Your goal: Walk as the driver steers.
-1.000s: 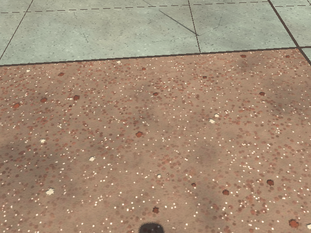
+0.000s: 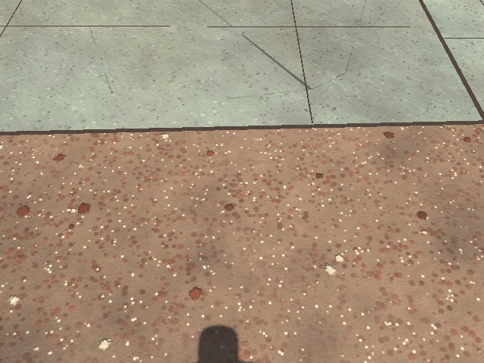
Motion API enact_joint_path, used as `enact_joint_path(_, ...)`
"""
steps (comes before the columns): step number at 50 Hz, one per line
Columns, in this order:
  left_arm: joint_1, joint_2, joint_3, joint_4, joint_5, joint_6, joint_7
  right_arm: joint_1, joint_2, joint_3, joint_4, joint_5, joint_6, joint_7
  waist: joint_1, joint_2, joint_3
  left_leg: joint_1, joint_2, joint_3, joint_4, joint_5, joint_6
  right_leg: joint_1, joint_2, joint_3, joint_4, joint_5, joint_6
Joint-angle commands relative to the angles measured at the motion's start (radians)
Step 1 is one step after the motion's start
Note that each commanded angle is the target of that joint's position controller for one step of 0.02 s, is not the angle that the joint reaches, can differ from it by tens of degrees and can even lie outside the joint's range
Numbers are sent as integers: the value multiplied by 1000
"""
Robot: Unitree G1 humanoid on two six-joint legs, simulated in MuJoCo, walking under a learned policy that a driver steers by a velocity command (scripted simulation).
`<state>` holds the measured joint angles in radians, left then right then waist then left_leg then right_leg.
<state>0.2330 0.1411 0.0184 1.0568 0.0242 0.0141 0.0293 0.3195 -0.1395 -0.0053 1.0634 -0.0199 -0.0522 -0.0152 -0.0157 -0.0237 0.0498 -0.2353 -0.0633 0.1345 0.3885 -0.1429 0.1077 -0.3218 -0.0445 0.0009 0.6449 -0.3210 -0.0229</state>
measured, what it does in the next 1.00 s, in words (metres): steps on the spot: right foot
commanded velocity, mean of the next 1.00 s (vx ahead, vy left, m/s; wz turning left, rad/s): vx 0.03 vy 0.00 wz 0.00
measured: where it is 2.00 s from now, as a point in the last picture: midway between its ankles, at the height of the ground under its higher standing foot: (281, 348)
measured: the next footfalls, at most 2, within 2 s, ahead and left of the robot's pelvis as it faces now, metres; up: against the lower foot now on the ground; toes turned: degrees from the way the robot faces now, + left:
right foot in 0.04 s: +0.06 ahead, -0.13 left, +0.00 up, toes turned -1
right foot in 1.30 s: +0.17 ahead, -0.14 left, +0.00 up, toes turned -3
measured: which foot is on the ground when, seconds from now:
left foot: down 0.00-1.00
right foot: up 0.00-0.02, down 0.04-1.00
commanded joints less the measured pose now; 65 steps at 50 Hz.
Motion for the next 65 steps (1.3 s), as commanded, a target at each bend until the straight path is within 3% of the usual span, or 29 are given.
enact_joint_path(1,134,23,-6,27,2,-6,3,-4,-108,-15,-40,10,11,-8,44,77,11,-156,250,-246,-195,-265,40,206,6,-23,-170,93,-4)
enact_joint_path(3,160,58,-9,32,11,-29,10,31,-93,-15,-33,8,14,-8,27,15,37,-156,207,-233,-146,-237,-20,237,-92,85,-294,173,-13)
enact_joint_path(4,122,86,-4,43,-12,-33,11,84,-49,-11,-22,21,20,-4,-24,-111,68,-74,136,-167,-133,-137,-38,107,-92,115,-308,123,-33)
enact_joint_path(6,109,41,-16,42,-22,-48,5,87,-70,-14,-2,12,22,-8,-17,-66,41,86,146,-162,-86,-21,-42,33,-75,97,-347,106,-16)
enact_joint_path(13,145,47,-16,62,-18,-49,12,65,-55,-9,25,13,22,-14,-2,9,23,87,161,-164,-85,21,-46,116,-65,79,-339,196,-22)
enact_joint_path(44,185,30,-26,101,-18,-39,17,98,-31,3,94,12,31,-28,8,21,46,84,171,-169,-75,50,-56,150,-56,65,-342,220,-30)
enact_joint_path(45,195,26,-27,105,-16,-38,17,107,-28,4,98,11,31,-27,9,22,27,91,162,-166,-81,-19,-54,157,-47,62,-349,151,-33)
enact_joint_path(48,205,59,-8,93,-10,-29,12,111,-65,-16,86,9,43,-21,9,24,72,22,118,-160,-40,-406,-18,85,0,53,-304,-225,-72)
enact_joint_path(51,206,48,-4,61,-8,-33,1,122,-56,-22,60,9,39,-11,6,27,178,-65,146,-236,-27,-571,23,-24,-17,114,-277,-383,-109)
enact_joint_path(55,157,45,3,8,-5,-65,-15,183,-89,-40,46,8,11,-1,-25,67,124,52,214,-380,-82,-543,78,-88,9,104,-182,-255,-113)
enact_joint_path(57,89,21,0,-34,6,-82,-26,274,-137,-61,73,7,6,-3,-59,167,119,186,330,-550,-203,-591,146,-201,63,-33,-13,-133,-88)
enact_joint_path(58,47,37,4,-57,11,-90,-29,295,-141,-66,78,7,6,-2,-70,152,138,193,372,-597,-233,-570,170,-236,54,-60,21,-120,-85)
enact_joint_path(60,32,45,10,-79,6,-106,-38,284,-143,-68,77,-2,-2,-2,-52,134,154,189,401,-598,-222,-405,184,-250,27,-47,53,-134,-86)
enact_joint_path(62,66,43,17,-79,-9,-115,-46,219,-144,-69,58,1,-9,-3,-6,110,125,147,365,-490,-200,-268,145,-148,23,-52,-23,-88,-83)
enact_joint_path(64,224,31,26,-29,-20,-116,-48,93,-141,-67,23,18,-13,0,98,87,81,-68,260,-310,-100,-149,77,212,77,-93,-189,39,-83)
enact_joint_path(65,354,69,46,10,-15,-116,-40,37,-124,-60,-2,19,-24,3,164,19,30,-237,187,-207,54,-74,32,459,41,-6,-243,22,-98)
Keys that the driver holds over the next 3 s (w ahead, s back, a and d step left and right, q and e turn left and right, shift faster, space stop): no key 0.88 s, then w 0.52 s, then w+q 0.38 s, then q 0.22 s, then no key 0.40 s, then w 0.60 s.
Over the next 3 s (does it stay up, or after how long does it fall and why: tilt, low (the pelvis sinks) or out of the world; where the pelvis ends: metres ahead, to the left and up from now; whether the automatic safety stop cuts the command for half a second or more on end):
stays up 0.70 0.01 0.01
